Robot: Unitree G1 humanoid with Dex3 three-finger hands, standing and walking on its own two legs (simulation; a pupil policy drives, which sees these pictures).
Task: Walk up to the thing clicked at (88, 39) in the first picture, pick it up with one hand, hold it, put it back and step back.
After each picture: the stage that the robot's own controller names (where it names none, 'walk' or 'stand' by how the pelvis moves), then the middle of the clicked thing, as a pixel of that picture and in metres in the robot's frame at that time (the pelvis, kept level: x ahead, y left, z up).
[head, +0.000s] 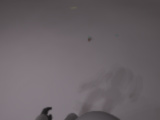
stand; (89, 38) +1.89 +0.11 -0.72
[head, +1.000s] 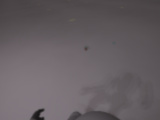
walk; (85, 48) +1.77 +0.29 -0.70
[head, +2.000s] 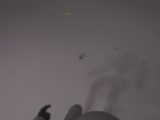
walk; (80, 56) +1.19 +0.31 -0.71
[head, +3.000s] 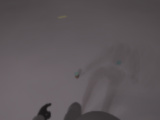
walk; (76, 75) +0.73 +0.27 -0.72
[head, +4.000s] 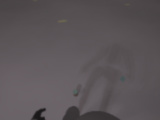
walk; (75, 93) +0.46 +0.20 -0.71
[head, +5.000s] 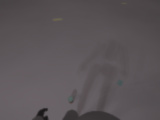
stand; (70, 99) +0.34 +0.21 -0.71
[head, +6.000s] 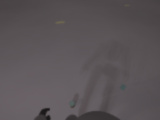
stand; (72, 104) +0.31 +0.19 -0.72
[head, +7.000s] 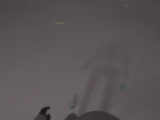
stand; (71, 105) +0.30 +0.20 -0.71
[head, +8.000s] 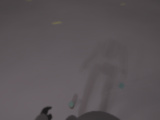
stand; (71, 105) +0.29 +0.21 -0.72
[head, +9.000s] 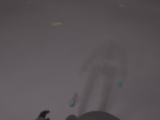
stand; (71, 103) +0.33 +0.21 -0.73
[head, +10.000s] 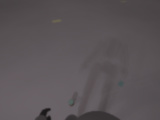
stand; (71, 102) +0.31 +0.21 -0.73
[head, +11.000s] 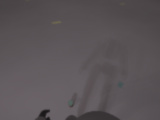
stand; (70, 103) +0.31 +0.22 -0.73
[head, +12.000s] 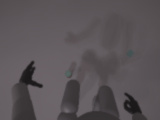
go down; (68, 74) +0.36 +0.22 -0.47
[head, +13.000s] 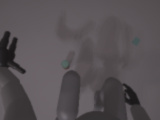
go down; (65, 65) +0.39 +0.24 -0.32
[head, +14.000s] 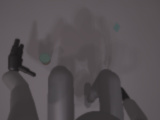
close in; (45, 59) +0.37 +0.27 -0.24
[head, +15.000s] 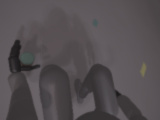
close; (27, 60) +0.37 +0.28 -0.22
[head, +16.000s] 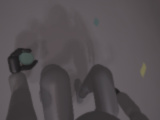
lift; (26, 60) +0.36 +0.29 -0.22
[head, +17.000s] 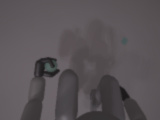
lift; (51, 67) +0.30 +0.28 -0.09
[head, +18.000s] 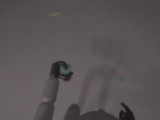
hold; (65, 73) +0.33 +0.18 +0.04
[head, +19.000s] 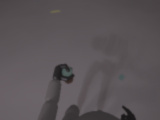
hold; (68, 75) +0.32 +0.17 -0.01
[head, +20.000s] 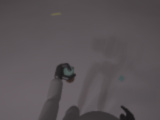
hold; (69, 74) +0.33 +0.16 +0.00
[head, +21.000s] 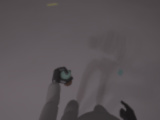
crouch; (66, 78) +0.31 +0.17 -0.05
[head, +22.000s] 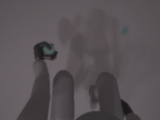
lower; (50, 52) +0.44 +0.26 -0.12
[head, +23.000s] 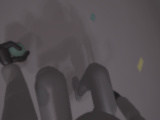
lower; (19, 53) +0.41 +0.30 -0.23
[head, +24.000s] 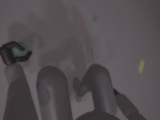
lower; (21, 53) +0.40 +0.30 -0.23
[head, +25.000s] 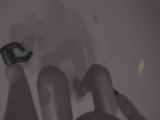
lower; (22, 53) +0.39 +0.30 -0.22
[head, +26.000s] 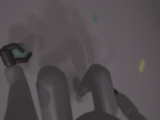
lower; (21, 54) +0.39 +0.31 -0.22
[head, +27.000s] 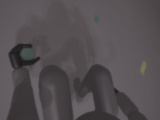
open; (27, 56) +0.38 +0.29 -0.22
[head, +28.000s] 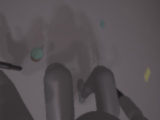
stand; (36, 55) +0.38 +0.27 -0.23
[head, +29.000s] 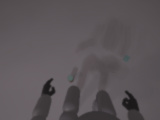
stand; (70, 78) +0.38 +0.21 -0.53
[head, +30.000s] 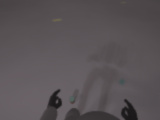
stand; (72, 100) +0.35 +0.19 -0.66
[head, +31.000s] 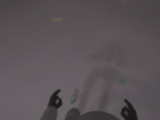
stand; (72, 99) +0.35 +0.19 -0.67
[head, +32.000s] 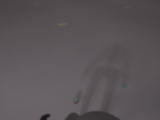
stand; (75, 100) +0.38 +0.18 -0.72
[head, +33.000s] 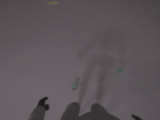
walk; (74, 87) +0.40 +0.16 -0.71
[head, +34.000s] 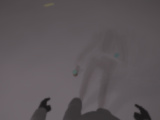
walk; (75, 73) +0.61 +0.24 -0.69
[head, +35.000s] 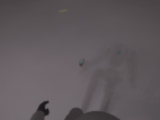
stand; (80, 63) +0.94 +0.23 -0.70
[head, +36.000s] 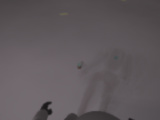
stand; (79, 66) +0.94 +0.20 -0.72
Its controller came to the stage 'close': yes
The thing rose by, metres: 0.71
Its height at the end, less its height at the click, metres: +0.00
